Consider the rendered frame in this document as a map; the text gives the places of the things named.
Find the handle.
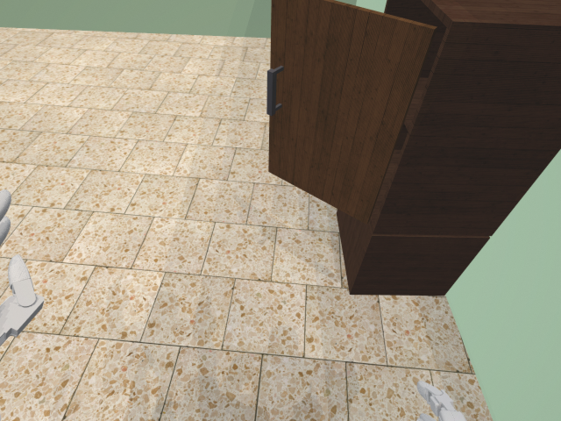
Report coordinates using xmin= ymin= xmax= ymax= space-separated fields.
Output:
xmin=266 ymin=66 xmax=284 ymax=116

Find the robot left hand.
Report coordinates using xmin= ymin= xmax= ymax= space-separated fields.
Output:
xmin=0 ymin=189 xmax=45 ymax=346

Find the robot right hand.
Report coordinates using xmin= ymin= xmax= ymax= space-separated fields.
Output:
xmin=416 ymin=381 xmax=466 ymax=421

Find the cupboard door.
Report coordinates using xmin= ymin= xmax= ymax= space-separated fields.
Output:
xmin=268 ymin=0 xmax=437 ymax=224

